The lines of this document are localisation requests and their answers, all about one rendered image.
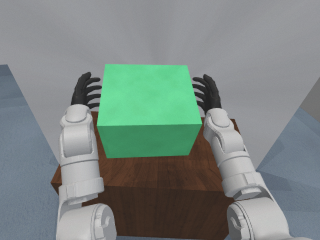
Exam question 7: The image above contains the robot right upper arm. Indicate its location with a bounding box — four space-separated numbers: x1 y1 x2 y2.
227 197 313 240

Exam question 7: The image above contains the left robot forearm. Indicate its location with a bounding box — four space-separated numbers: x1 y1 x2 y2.
56 104 105 240

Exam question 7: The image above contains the robot right hand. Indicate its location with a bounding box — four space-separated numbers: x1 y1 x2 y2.
192 74 222 115

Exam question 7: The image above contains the carton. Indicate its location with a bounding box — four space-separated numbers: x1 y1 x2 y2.
97 64 202 159

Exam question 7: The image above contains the right robot forearm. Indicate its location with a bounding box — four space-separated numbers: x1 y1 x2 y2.
203 108 289 232

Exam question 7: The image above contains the pedestal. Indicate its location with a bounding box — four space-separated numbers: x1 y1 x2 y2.
50 111 250 240

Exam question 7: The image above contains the robot left hand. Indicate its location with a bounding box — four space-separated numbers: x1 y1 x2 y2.
70 72 102 109

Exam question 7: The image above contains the robot left upper arm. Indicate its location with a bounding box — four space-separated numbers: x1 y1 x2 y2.
56 203 117 240

